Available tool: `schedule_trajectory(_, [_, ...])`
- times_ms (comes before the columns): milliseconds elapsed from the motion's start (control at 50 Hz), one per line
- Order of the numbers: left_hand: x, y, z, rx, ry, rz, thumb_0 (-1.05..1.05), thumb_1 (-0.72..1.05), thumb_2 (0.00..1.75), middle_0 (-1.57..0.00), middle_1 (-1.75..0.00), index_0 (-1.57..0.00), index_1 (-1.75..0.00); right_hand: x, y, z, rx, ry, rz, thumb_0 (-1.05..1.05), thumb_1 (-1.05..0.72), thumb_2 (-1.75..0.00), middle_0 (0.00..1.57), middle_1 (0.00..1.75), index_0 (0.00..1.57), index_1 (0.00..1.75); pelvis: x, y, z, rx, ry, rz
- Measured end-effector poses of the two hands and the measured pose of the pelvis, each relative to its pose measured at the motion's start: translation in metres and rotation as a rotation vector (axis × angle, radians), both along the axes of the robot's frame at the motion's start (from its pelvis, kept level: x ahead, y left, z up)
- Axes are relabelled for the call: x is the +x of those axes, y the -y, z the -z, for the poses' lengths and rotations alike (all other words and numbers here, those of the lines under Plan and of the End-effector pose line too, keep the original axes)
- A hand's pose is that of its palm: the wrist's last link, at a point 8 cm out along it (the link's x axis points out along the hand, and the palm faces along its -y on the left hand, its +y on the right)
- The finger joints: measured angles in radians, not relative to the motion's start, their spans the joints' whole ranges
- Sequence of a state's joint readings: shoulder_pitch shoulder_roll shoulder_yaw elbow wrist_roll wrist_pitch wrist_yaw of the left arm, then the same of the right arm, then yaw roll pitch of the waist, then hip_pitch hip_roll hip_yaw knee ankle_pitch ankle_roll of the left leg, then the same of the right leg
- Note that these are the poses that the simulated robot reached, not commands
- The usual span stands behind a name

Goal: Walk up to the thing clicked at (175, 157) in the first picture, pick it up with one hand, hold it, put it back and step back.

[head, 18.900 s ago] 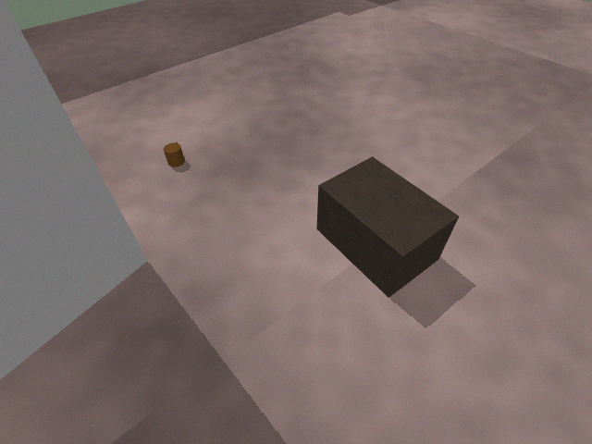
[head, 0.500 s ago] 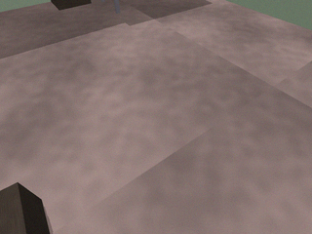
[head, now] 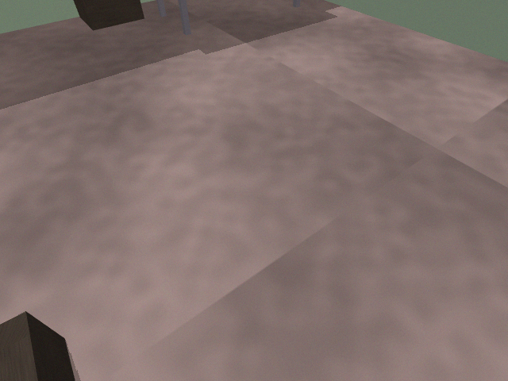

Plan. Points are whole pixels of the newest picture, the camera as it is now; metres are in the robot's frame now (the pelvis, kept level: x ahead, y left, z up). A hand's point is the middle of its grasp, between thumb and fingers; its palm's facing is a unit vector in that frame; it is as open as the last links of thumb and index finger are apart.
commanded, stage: stand
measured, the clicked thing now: out of the picture +0.79 +1.76 -0.73
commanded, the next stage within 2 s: none
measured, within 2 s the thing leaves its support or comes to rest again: neither
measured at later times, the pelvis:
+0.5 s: pelvis +0.00 -0.01 +0.00, yaw -1 degrees
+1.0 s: pelvis +0.00 -0.01 +0.00, yaw -1 degrees
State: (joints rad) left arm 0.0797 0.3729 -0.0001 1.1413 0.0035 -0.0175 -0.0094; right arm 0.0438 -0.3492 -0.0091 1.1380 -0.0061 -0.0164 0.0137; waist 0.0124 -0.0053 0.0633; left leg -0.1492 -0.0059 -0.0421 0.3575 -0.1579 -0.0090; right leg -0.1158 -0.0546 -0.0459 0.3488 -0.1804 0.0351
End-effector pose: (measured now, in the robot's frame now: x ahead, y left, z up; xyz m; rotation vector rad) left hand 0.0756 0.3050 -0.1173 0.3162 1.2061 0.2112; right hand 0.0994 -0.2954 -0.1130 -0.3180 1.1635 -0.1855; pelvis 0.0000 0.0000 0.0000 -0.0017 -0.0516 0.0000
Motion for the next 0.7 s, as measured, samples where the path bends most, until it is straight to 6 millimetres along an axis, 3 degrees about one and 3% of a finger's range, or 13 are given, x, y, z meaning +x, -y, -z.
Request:
schedule_trajectory(300, [0.001,0.015,0.003,-0.013,-0.021,0.019,0.0,0.9,0.9,-0.2,-0.3,-0.21,-0.3,-0.033,0.009,0.005,0.005,-0.079,0.053,0.01,-0.9,-0.9,0.2,0.3,0.2,0.3,0.0,0.007,-0.002,0.002,-0.003,0.01])
schedule_trajectory(700, [0.001,0.02,0.0,-0.01,-0.008,0.021,0.0,0.9,0.9,-0.2,-0.3,-0.21,-0.3,-0.036,0.014,0.006,0.008,-0.072,0.046,0.01,-0.9,-0.9,0.2,0.3,0.2,0.3,0.0,0.013,-0.002,0.002,-0.003,0.01])
